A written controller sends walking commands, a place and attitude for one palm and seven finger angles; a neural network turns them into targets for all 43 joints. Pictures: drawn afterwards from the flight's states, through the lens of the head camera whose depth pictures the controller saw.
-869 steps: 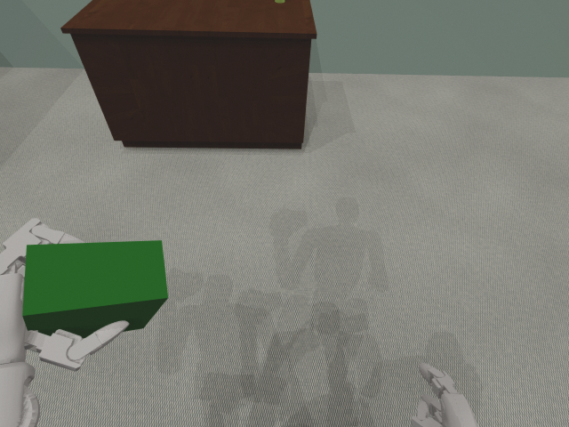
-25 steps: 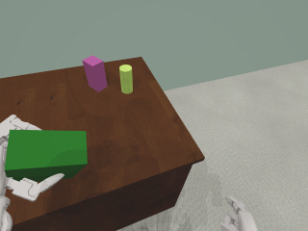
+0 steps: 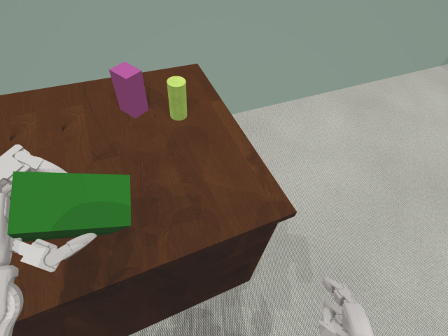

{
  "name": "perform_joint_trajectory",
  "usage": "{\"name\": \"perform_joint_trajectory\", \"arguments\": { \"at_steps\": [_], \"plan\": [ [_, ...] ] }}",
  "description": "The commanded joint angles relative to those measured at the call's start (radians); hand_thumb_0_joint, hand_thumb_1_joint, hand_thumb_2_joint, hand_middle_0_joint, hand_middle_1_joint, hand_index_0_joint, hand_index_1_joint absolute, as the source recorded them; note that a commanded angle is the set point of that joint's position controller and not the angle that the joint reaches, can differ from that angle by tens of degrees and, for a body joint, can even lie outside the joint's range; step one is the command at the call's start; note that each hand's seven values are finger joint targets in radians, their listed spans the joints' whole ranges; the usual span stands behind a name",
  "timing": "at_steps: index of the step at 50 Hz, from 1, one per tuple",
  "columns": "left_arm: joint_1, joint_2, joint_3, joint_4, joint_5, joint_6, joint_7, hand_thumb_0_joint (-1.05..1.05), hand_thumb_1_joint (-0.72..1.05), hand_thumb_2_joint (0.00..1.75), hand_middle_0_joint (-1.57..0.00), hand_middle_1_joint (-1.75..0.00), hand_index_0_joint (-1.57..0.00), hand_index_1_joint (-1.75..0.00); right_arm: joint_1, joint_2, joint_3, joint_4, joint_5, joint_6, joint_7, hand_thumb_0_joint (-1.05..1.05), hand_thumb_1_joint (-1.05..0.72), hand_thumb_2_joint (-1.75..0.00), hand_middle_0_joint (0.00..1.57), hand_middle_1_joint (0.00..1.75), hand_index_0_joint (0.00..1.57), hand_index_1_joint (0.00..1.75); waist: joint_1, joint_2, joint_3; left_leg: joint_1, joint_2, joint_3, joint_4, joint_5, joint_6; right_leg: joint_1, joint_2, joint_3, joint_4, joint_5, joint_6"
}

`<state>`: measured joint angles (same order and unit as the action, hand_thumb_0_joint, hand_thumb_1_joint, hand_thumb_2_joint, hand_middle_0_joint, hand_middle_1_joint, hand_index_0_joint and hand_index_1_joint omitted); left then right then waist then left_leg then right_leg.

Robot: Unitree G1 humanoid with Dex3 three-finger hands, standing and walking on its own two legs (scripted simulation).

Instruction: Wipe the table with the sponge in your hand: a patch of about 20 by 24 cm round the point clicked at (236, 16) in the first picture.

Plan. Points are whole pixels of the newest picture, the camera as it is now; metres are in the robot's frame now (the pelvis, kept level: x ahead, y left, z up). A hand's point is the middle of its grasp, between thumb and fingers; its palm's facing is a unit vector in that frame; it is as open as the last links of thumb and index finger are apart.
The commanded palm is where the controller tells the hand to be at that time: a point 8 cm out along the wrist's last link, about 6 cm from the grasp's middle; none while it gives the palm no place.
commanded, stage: come to a stop and stand still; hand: left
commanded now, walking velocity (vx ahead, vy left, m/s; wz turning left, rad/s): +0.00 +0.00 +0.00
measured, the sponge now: (87, 209) +0.25 +0.21 +0.15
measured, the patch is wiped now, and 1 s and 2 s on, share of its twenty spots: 0.00 0.00 0.00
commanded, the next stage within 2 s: look again from close up in 0.64 s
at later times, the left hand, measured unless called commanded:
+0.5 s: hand (21, 243) +0.19 +0.26 +0.16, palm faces +0.41 -0.85 -0.34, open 10.4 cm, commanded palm +0.13 +0.29 +0.18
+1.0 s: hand (28, 236) +0.20 +0.25 +0.16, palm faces +0.37 -0.84 -0.40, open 10.4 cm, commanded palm +0.14 +0.29 +0.18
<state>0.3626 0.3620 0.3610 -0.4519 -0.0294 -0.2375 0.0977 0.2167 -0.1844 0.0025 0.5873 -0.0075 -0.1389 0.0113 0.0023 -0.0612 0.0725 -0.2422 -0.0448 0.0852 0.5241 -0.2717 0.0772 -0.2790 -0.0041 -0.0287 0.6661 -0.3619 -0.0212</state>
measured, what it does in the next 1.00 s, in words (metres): stands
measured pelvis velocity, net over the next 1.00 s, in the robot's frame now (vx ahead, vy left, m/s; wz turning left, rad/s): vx -0.02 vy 0.00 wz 0.02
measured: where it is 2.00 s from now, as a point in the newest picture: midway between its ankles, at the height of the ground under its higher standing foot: outside the picture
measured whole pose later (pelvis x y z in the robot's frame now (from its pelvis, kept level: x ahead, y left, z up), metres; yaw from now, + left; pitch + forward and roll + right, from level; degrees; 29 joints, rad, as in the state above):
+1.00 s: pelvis -0.02 +0.00 +0.01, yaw +1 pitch +0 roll -2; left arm 0.44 0.38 0.34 -0.46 -0.03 -0.21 0.10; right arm 0.22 -0.20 0.03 0.59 0.00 -0.13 -0.03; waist 0.02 -0.01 0.04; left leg -0.24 -0.03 0.05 0.42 -0.19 0.07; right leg -0.18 0.02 -0.08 0.36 -0.18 -0.01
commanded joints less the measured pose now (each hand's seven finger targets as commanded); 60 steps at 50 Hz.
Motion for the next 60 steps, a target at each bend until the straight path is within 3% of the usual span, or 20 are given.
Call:
{"name": "perform_joint_trajectory", "arguments": {
  "at_steps": [1,4,6,11,12,15,19,21,24,26,30,32,41,47,55,56,57,58,59,60],
  "plan": [
    [0.018,0.311,0.242,-0.279,-0.013,-0.102,0.016,0.00,0.10,1.30,-1.20,-1.60,-1.20,-1.60,-0.084,-0.129,-0.045,-0.166,0.008,-0.055,-0.011,0.00,-0.90,-0.90,0.20,0.30,0.20,0.30,0.035,0.169,-0.219,0.097,0.232,-0.218,-0.125,0.578,-0.003,0.055,-0.030,-0.033,-0.105,0.043,-0.002],
    [-0.011,0.300,0.240,-0.234,-0.040,-0.099,0.010,0.00,0.10,1.30,-1.20,-1.60,-1.20,-1.60,-0.058,-0.133,-0.039,-0.173,0.014,-0.047,-0.027,0.00,-0.90,-0.90,0.20,0.30,0.20,0.30,0.012,0.155,-0.250,-0.024,0.149,-0.171,-0.053,0.406,-0.081,0.240,-0.072,0.022,-0.239,0.362,-0.028],
    [0.002,0.245,0.198,-0.250,-0.053,-0.097,0.007,0.00,0.10,1.30,-1.20,-1.60,-1.20,-1.60,-0.059,-0.141,-0.050,-0.164,0.029,-0.057,-0.029,0.00,-0.90,-0.90,0.20,0.30,0.20,0.30,0.006,0.115,-0.279,0.053,0.120,-0.168,-0.037,0.442,-0.089,0.200,-0.081,0.059,-0.213,0.441,-0.044],
    [0.022,0.168,0.095,-0.231,-0.038,-0.070,0.007,0.00,0.10,1.30,-1.20,-1.60,-1.20,-1.60,-0.083,-0.139,-0.039,-0.150,0.027,-0.058,-0.033,0.00,-0.90,-0.90,0.20,0.30,0.20,0.30,0.014,0.172,-0.240,0.099,0.153,-0.176,-0.115,0.438,-0.088,0.136,-0.063,0.026,-0.230,0.330,-0.010],
    [0.014,0.162,0.081,-0.209,-0.034,-0.064,0.008,0.00,0.10,1.30,-1.20,-1.60,-1.20,-1.60,-0.077,-0.144,-0.036,-0.148,0.020,-0.053,-0.034,0.00,-0.90,-0.90,0.20,0.30,0.20,0.30,0.015,0.146,-0.223,0.071,0.160,-0.186,-0.130,0.392,-0.086,0.142,-0.060,0.021,-0.243,0.303,-0.007],
    [-0.042,0.173,0.079,-0.207,-0.023,-0.052,0.017,0.00,0.10,1.30,-1.20,-1.60,-1.20,-1.60,-0.090,-0.147,-0.038,-0.150,0.020,-0.048,-0.045,0.00,-0.90,-0.90,0.20,0.30,0.20,0.30,0.017,0.114,-0.194,0.030,0.150,-0.188,-0.159,0.225,-0.077,0.152,-0.068,0.048,-0.279,0.262,-0.007],
    [-0.087,0.182,0.085,-0.208,-0.020,-0.048,0.023,0.00,0.10,1.30,-1.20,-1.60,-1.20,-1.60,-0.113,-0.143,-0.030,-0.157,0.015,-0.041,-0.057,0.00,-0.90,-0.90,0.20,0.30,0.20,0.30,0.016,0.125,-0.150,-0.014,0.133,-0.196,-0.197,0.038,-0.062,0.141,-0.068,0.064,-0.329,0.185,-0.010],
    [-0.103,0.190,0.090,-0.225,-0.017,-0.049,0.024,0.00,0.10,1.30,-1.20,-1.60,-1.20,-1.60,-0.125,-0.144,-0.030,-0.160,0.017,-0.045,-0.058,0.00,-0.90,-0.90,0.20,0.30,0.20,0.30,0.013,0.164,-0.127,-0.012,0.129,-0.199,-0.210,-0.013,-0.061,0.112,-0.062,0.070,-0.348,0.141,-0.012],
    [-0.098,0.174,0.077,-0.217,-0.014,-0.052,0.023,0.00,0.10,1.30,-1.20,-1.60,-1.20,-1.60,-0.116,-0.143,-0.027,-0.166,0.011,-0.047,-0.059,0.00,-0.90,-0.90,0.20,0.30,0.20,0.30,0.017,0.156,-0.136,-0.028,0.131,-0.205,-0.229,-0.070,-0.052,0.132,-0.055,0.069,-0.354,0.115,-0.009],
    [-0.086,0.176,0.081,-0.220,-0.012,-0.051,0.022,0.00,0.10,1.30,-1.20,-1.60,-1.20,-1.60,-0.123,-0.143,-0.027,-0.166,0.013,-0.052,-0.058,0.00,-0.90,-0.90,0.20,0.30,0.20,0.30,0.016,0.171,-0.137,-0.017,0.132,-0.206,-0.237,-0.072,-0.054,0.124,-0.049,0.064,-0.356,0.117,-0.007],
    [-0.058,0.163,0.074,-0.204,-0.015,-0.047,0.020,0.00,0.10,1.30,-1.20,-1.60,-1.20,-1.60,-0.106,-0.146,-0.029,-0.167,0.009,-0.051,-0.057,0.00,-0.90,-0.90,0.20,0.30,0.20,0.30,0.017,0.116,-0.168,0.008,0.123,-0.192,-0.206,0.024,-0.056,0.149,-0.056,0.073,-0.364,0.185,-0.008],
    [-0.051,0.148,0.057,-0.199,-0.017,-0.046,0.017,0.00,0.10,1.30,-1.20,-1.60,-1.20,-1.60,-0.110,-0.146,-0.025,-0.165,0.009,-0.053,-0.056,0.00,-0.90,-0.90,0.20,0.30,0.20,0.30,0.016,0.135,-0.164,0.018,0.124,-0.192,-0.211,0.051,-0.063,0.139,-0.053,0.060,-0.361,0.195,-0.006],
    [-0.033,0.197,0.102,-0.243,-0.015,-0.047,0.022,0.00,0.10,1.30,-1.20,-1.60,-1.20,-1.60,-0.111,-0.150,-0.029,-0.163,0.013,-0.053,-0.059,0.00,-0.90,-0.90,0.20,0.30,0.20,0.30,0.018,0.156,-0.183,0.014,0.128,-0.198,-0.217,0.082,-0.069,0.175,-0.048,0.050,-0.337,0.225,-0.003],
    [0.012,0.172,0.090,-0.221,-0.025,-0.042,0.019,0.00,0.10,1.30,-1.20,-1.60,-1.20,-1.60,-0.105,-0.147,-0.028,-0.161,0.011,-0.051,-0.060,0.00,-0.90,-0.90,0.20,0.30,0.20,0.30,0.018,0.109,-0.196,0.038,0.127,-0.187,-0.192,0.160,-0.072,0.176,-0.057,0.050,-0.340,0.276,-0.003],
    [-0.003,0.179,0.087,-0.235,-0.024,-0.034,0.021,0.00,0.10,1.30,-1.20,-1.60,-1.20,-1.60,-0.102,-0.151,-0.033,-0.160,0.014,-0.045,-0.063,0.00,-0.90,-0.90,0.20,0.30,0.20,0.30,0.017,0.125,-0.195,0.046,0.131,-0.187,-0.189,0.184,-0.073,0.175,-0.060,0.055,-0.335,0.292,-0.004],
    [-0.917,0.951,0.331,-0.606,0.011,-0.181,0.024,0.00,0.10,1.30,-1.20,-1.60,-1.20,-1.60,0.077,-0.236,0.147,-0.280,0.118,0.000,-0.130,0.00,-0.90,-0.90,0.20,0.30,0.20,0.30,-0.058,0.384,-0.178,-0.229,0.129,-0.241,-0.212,-0.113,-0.018,0.306,0.041,0.036,-0.161,0.105,0.069],
    [-0.615,0.436,0.266,-0.018,0.121,0.038,-0.017,0.00,0.10,1.30,-1.20,-1.60,-1.20,-1.60,-0.114,-0.138,-0.036,-0.079,-0.021,-0.028,-0.104,0.00,-0.90,-0.90,0.20,0.30,0.20,0.30,0.055,0.327,-0.279,0.115,0.089,-0.154,-0.133,0.138,-0.116,0.075,0.046,-0.020,-0.131,0.145,-0.025],
    [-0.393,0.317,0.101,0.047,0.013,0.115,-0.026,0.00,0.10,1.30,-1.20,-1.60,-1.20,-1.60,-0.073,-0.215,-0.043,-0.124,-0.009,-0.034,-0.046,0.00,-0.90,-0.90,0.20,0.30,0.20,0.30,0.023,0.255,-0.263,0.182,0.092,-0.213,-0.135,0.345,-0.152,-0.026,0.042,-0.063,-0.153,0.152,-0.030],
    [-0.345,0.255,0.133,-0.048,-0.012,0.151,-0.058,0.00,0.10,1.30,-1.20,-1.60,-1.20,-1.60,-0.098,-0.228,-0.049,-0.120,-0.003,-0.035,-0.037,0.00,-0.90,-0.90,0.20,0.30,0.20,0.30,0.052,0.204,-0.326,0.269,0.104,-0.180,-0.105,0.382,-0.134,-0.040,0.045,-0.041,-0.186,0.185,-0.019],
    [-0.226,0.260,0.125,-0.048,-0.053,0.205,-0.081,0.00,0.10,1.30,-1.20,-1.60,-1.20,-1.60,-0.122,-0.219,-0.040,-0.124,0.010,-0.031,-0.040,0.00,-0.90,-0.90,0.20,0.30,0.20,0.30,0.084,0.203,-0.327,0.262,0.092,-0.156,-0.099,0.421,-0.123,0.017,0.035,-0.047,-0.199,0.224,-0.020]
  ]
}}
